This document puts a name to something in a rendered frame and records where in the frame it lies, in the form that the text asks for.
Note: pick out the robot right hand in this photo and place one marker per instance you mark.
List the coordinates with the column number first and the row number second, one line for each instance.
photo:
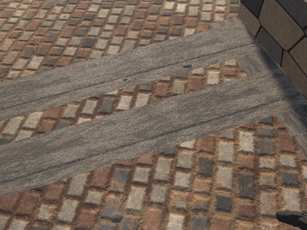
column 297, row 219

